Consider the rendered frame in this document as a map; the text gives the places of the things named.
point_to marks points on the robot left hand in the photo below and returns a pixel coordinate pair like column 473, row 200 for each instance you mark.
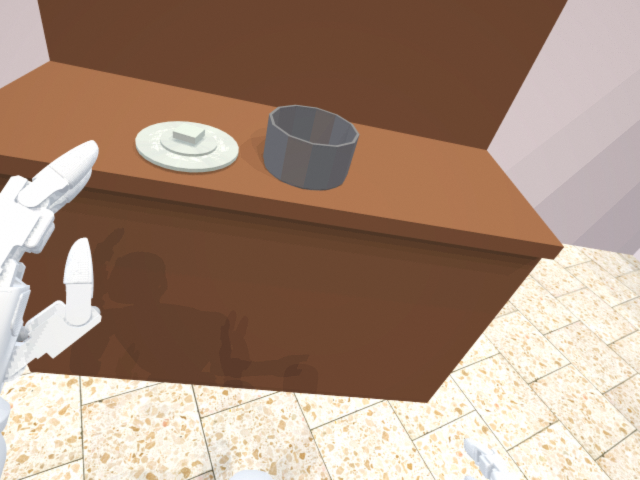
column 26, row 223

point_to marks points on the pot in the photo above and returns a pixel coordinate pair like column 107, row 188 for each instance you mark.
column 308, row 147

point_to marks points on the robot right hand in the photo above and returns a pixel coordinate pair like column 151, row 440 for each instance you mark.
column 490, row 463

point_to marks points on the knob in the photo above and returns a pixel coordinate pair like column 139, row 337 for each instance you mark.
column 189, row 133

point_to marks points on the lid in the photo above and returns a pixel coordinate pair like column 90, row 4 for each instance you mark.
column 216, row 150

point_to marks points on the table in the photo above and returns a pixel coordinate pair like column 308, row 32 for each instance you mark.
column 232, row 278

